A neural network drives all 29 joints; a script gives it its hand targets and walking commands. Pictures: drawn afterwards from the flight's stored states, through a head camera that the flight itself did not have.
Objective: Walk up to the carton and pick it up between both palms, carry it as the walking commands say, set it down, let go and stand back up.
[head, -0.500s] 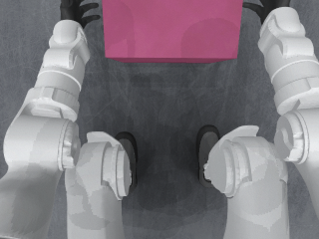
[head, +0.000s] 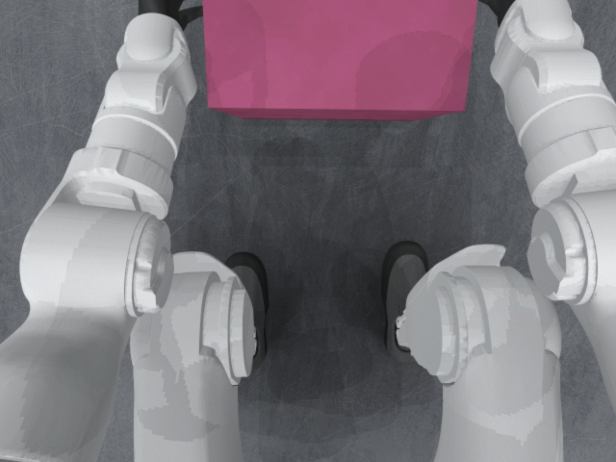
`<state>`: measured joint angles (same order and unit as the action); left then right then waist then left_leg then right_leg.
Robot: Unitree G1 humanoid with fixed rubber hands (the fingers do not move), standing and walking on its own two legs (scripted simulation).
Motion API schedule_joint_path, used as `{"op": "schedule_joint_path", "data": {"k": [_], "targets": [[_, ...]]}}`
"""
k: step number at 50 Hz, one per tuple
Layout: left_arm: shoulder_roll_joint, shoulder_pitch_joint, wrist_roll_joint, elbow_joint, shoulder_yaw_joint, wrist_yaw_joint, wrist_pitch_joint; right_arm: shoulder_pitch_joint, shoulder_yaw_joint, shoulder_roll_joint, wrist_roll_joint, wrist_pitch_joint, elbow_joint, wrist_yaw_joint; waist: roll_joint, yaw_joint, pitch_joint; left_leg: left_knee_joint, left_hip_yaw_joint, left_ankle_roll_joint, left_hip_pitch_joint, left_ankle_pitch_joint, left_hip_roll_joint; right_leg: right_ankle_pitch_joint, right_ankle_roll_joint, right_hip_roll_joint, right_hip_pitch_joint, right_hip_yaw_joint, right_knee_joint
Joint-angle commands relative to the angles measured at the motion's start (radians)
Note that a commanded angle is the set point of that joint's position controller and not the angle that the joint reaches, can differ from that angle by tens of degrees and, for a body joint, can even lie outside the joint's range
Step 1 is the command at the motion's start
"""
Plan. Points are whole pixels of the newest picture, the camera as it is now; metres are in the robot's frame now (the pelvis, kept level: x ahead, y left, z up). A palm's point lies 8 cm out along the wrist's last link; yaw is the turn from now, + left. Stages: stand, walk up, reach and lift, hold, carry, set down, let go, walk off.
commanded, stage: reach and lift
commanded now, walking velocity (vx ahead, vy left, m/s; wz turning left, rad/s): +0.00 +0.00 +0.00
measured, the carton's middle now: (333, 27) +0.54 -0.02 -0.27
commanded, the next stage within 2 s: none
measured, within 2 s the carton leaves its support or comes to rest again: leaves its support in 0.52 s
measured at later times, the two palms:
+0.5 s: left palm (160, 17) +0.54 +0.15 -0.19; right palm out of the picture +0.54 -0.19 -0.18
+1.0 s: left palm (138, 2) +0.53 +0.14 -0.12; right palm out of the picture +0.55 -0.19 -0.09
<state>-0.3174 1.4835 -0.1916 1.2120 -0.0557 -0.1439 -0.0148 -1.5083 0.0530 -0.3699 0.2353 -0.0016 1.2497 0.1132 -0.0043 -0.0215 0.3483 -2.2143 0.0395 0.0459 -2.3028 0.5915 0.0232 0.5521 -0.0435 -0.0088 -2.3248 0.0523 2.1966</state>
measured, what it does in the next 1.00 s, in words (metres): stands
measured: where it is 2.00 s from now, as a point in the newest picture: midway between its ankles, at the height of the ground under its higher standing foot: (324, 325)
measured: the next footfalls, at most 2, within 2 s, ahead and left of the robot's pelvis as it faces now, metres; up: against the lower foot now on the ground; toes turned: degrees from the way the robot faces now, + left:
none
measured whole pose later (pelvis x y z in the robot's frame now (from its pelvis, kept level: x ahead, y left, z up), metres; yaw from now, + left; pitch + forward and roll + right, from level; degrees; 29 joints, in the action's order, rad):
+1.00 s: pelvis +0.00 +0.00 +0.02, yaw +1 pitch +42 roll +2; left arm -0.23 1.30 0.02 0.92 -0.25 -0.13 -0.28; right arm -1.41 0.32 -0.28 -0.01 0.23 0.98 0.03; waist 0.03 -0.04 0.14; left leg -2.13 0.01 0.04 -2.29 0.58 0.01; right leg 0.53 -0.05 0.02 -2.33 0.08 2.12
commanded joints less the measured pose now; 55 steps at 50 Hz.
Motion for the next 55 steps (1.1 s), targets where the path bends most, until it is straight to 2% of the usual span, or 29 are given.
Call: {"op": "schedule_joint_path", "data": {"k": [1,2,6,8,10,11,13,16,20,21,26,30,31,32,33,34,35,36,37,40,43,44,45,46,48,49,50,52,55], "targets": [[0.700,0.415,0.074,-0.170,0.106,0.239,-0.051,-0.415,-0.104,0.730,-0.045,0.055,-0.200,-0.231,-0.012,-0.017,-0.996,0.160,-0.083,-0.020,0.482,-0.272,0.077,-0.279,0.014,0.088,0.506,-0.099,-0.137],[0.722,0.416,0.076,-0.191,0.102,0.249,-0.055,-0.418,-0.109,0.761,-0.043,0.060,-0.222,-0.242,-0.010,-0.006,-1.010,0.155,-0.089,-0.018,0.476,-0.284,0.080,-0.289,0.015,0.091,0.520,-0.097,-0.133],[0.784,0.444,0.079,-0.249,0.099,0.286,-0.074,-0.397,-0.092,0.847,-0.061,0.084,-0.232,-0.277,0.019,-0.033,-0.995,0.146,-0.087,-0.034,0.446,-0.306,0.088,-0.327,0.023,0.095,0.499,-0.111,-0.118],[0.804,0.440,0.089,-0.263,0.092,0.295,-0.087,-0.356,-0.085,0.867,-0.068,0.102,-0.197,-0.291,0.020,-0.036,-0.976,0.143,-0.095,-0.031,0.451,-0.305,0.085,-0.318,0.027,0.092,0.493,-0.108,-0.123],[0.836,0.417,0.086,-0.264,0.103,0.299,-0.093,-0.348,-0.084,0.877,-0.068,0.105,-0.238,-0.300,-0.006,-0.045,-0.978,0.147,-0.093,-0.034,0.484,-0.326,0.084,-0.326,0.024,0.094,0.465,-0.114,-0.125],[0.845,0.401,0.091,-0.256,0.095,0.303,-0.098,-0.361,-0.096,0.879,-0.058,0.105,-0.258,-0.305,-0.008,-0.025,-0.965,0.140,-0.097,-0.033,0.461,-0.337,0.089,-0.331,0.032,0.095,0.453,-0.106,-0.123],[0.884,0.361,0.088,-0.239,0.090,0.308,-0.106,-0.377,-0.105,0.898,-0.056,0.108,-0.287,-0.312,0.005,-0.023,-0.981,0.143,-0.092,-0.040,0.451,-0.327,0.088,-0.329,0.029,0.093,0.461,-0.116,-0.113],[0.875,0.386,0.069,-0.274,0.098,0.305,-0.103,-0.395,-0.129,0.903,-0.044,0.112,-0.320,-0.316,0.018,-0.020,-1.021,0.131,-0.091,-0.048,0.468,-0.358,0.087,-0.354,0.032,0.090,0.476,-0.108,-0.111],[0.909,0.417,0.029,-0.327,0.136,0.302,-0.101,-0.388,-0.145,0.919,-0.034,0.117,-0.350,-0.312,0.017,-0.064,-1.117,0.134,-0.097,-0.040,0.500,-0.388,0.089,-0.399,0.032,0.092,0.536,-0.124,-0.111],[0.917,0.422,0.021,-0.342,0.150,0.299,-0.099,-0.376,-0.159,0.934,-0.029,0.115,-0.369,-0.310,0.015,-0.040,-1.152,0.128,-0.113,-0.033,0.517,-0.404,0.094,-0.418,0.029,0.093,0.560,-0.120,-0.116],[0.936,0.493,-0.009,-0.418,0.185,0.278,-0.094,-0.451,-0.199,0.950,0.012,0.115,-0.459,-0.299,0.011,-0.040,-1.307,0.135,-0.113,-0.034,0.569,-0.449,0.096,-0.477,0.028,0.098,0.639,-0.130,-0.111],[0.930,0.534,0.004,-0.435,0.173,0.274,-0.102,-0.408,-0.149,0.971,-0.032,0.147,-0.377,-0.303,0.022,-0.070,-1.264,0.157,-0.112,-0.040,0.567,-0.376,0.100,-0.396,0.031,0.100,0.604,-0.138,-0.145],[0.914,0.551,0.005,-0.451,0.168,0.276,-0.105,-0.398,-0.144,0.999,-0.040,0.158,-0.373,-0.308,0.045,-0.068,-1.280,0.165,-0.110,-0.044,0.571,-0.344,0.102,-0.363,0.031,0.103,0.599,-0.143,-0.151],[0.919,0.584,0.008,-0.473,0.174,0.276,-0.111,-0.374,-0.124,1.014,-0.051,0.166,-0.352,-0.311,0.013,-0.057,-1.281,0.167,-0.125,-0.036,0.553,-0.332,0.100,-0.363,0.041,0.098,0.618,-0.128,-0.154],[0.926,0.573,0.011,-0.473,0.167,0.278,-0.114,-0.343,-0.111,1.026,-0.077,0.180,-0.314,-0.316,0.045,-0.080,-1.266,0.180,-0.111,-0.040,0.550,-0.312,0.099,-0.347,0.035,0.100,0.606,-0.144,-0.161],[0.901,0.602,0.025,-0.495,0.166,0.279,-0.121,-0.342,-0.097,1.039,-0.076,0.187,-0.319,-0.321,0.008,-0.058,-1.260,0.181,-0.129,-0.038,0.551,-0.290,0.100,-0.320,0.037,0.104,0.591,-0.136,-0.173],[0.912,0.584,0.034,-0.487,0.156,0.279,-0.123,-0.332,-0.090,1.053,-0.095,0.196,-0.311,-0.326,0.026,-0.056,-1.260,0.190,-0.124,-0.039,0.557,-0.290,0.103,-0.311,0.035,0.105,0.580,-0.140,-0.180],[0.911,0.601,0.043,-0.479,0.153,0.280,-0.131,-0.337,-0.077,1.061,-0.096,0.200,-0.306,-0.331,-0.001,-0.040,-1.248,0.201,-0.133,-0.038,0.554,-0.268,0.101,-0.290,0.038,0.106,0.565,-0.137,-0.183],[0.913,0.606,0.039,-0.487,0.159,0.280,-0.137,-0.347,-0.073,1.068,-0.102,0.208,-0.326,-0.336,0.002,-0.045,-1.269,0.211,-0.127,-0.041,0.566,-0.265,0.102,-0.285,0.036,0.106,0.563,-0.141,-0.188],[0.910,0.644,0.059,-0.543,0.145,0.279,-0.140,-0.366,-0.071,1.097,-0.116,0.227,-0.340,-0.350,0.002,-0.007,-1.301,0.222,-0.143,-0.042,0.566,-0.269,0.101,-0.282,0.039,0.109,0.572,-0.132,-0.209],[0.879,0.679,0.070,-0.578,0.145,0.272,-0.145,-0.336,-0.064,1.120,-0.127,0.254,-0.295,-0.361,0.007,0.003,-1.300,0.248,-0.144,-0.043,0.583,-0.248,0.099,-0.265,0.040,0.109,0.577,-0.130,-0.219],[0.884,0.671,0.074,-0.559,0.143,0.275,-0.153,-0.339,-0.052,1.117,-0.141,0.260,-0.286,-0.363,0.012,-0.010,-1.278,0.256,-0.144,-0.045,0.564,-0.222,0.101,-0.243,0.038,0.109,0.569,-0.132,-0.230],[0.870,0.666,0.092,-0.570,0.122,0.278,-0.156,-0.318,-0.040,1.151,-0.153,0.267,-0.274,-0.365,0.016,0.023,-1.275,0.264,-0.156,-0.048,0.549,-0.216,0.103,-0.237,0.038,0.113,0.581,-0.123,-0.235],[0.884,0.663,0.095,-0.572,0.119,0.283,-0.163,-0.307,-0.028,1.143,-0.167,0.275,-0.271,-0.367,0.017,0.004,-1.266,0.265,-0.152,-0.046,0.542,-0.219,0.098,-0.240,0.041,0.112,0.588,-0.119,-0.249],[0.893,0.687,0.089,-0.626,0.137,0.289,-0.163,-0.295,-0.035,1.179,-0.176,0.282,-0.302,-0.366,0.022,0.009,-1.329,0.272,-0.152,-0.043,0.565,-0.260,0.099,-0.286,0.038,0.121,0.616,-0.117,-0.257],[0.883,0.672,0.090,-0.587,0.128,0.293,-0.170,-0.269,-0.020,1.159,-0.195,0.290,-0.249,-0.367,0.027,-0.008,-1.307,0.282,-0.144,-0.039,0.550,-0.234,0.102,-0.261,0.040,0.117,0.605,-0.119,-0.255],[0.919,0.668,0.078,-0.591,0.150,0.302,-0.176,-0.263,-0.004,1.149,-0.201,0.284,-0.278,-0.367,0.013,-0.035,-1.310,0.281,-0.142,-0.040,0.557,-0.240,0.100,-0.270,0.041,0.122,0.597,-0.132,-0.257],[0.927,0.612,0.084,-0.566,0.135,0.311,-0.189,-0.224,-0.005,1.143,-0.222,0.289,-0.272,-0.367,0.008,-0.026,-1.299,0.292,-0.136,-0.029,0.537,-0.258,0.104,-0.287,0.043,0.116,0.604,-0.128,-0.262],[0.987,0.570,0.083,-0.576,0.147,0.321,-0.192,-0.266,-0.037,1.166,-0.201,0.279,-0.354,-0.367,-0.007,-0.016,-1.388,0.288,-0.143,-0.025,0.573,-0.333,0.106,-0.358,0.043,0.117,0.625,-0.122,-0.265]]}}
